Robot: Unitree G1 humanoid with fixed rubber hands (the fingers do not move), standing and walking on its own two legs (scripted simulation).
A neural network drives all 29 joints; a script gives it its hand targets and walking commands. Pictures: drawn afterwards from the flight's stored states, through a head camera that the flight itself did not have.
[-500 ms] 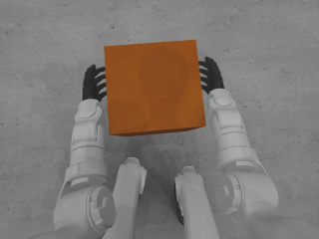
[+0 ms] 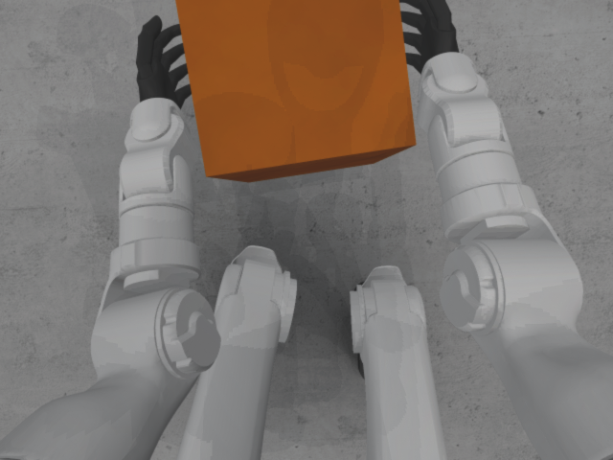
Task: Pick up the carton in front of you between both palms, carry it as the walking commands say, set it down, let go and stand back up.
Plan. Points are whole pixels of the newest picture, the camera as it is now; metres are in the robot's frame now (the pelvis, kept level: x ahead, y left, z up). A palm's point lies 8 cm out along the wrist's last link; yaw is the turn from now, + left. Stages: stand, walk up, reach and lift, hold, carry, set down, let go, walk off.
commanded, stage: set down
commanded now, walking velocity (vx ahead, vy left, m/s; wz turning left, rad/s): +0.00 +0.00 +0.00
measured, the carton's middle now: (299, 91) +0.52 +0.07 -0.21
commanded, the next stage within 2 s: none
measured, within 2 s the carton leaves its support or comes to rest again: rests again in 1.08 s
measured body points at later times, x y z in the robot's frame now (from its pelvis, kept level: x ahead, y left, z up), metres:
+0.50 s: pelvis +0.01 -0.01 -0.06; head +0.37 +0.00 +0.20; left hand +0.49 +0.23 -0.22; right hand +0.58 -0.06 -0.23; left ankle +0.13 +0.14 -0.42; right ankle +0.09 -0.12 -0.42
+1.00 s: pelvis +0.00 -0.01 -0.07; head +0.37 -0.01 +0.19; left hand +0.49 +0.23 -0.25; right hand +0.57 -0.06 -0.26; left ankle +0.13 +0.13 -0.42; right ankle +0.09 -0.12 -0.42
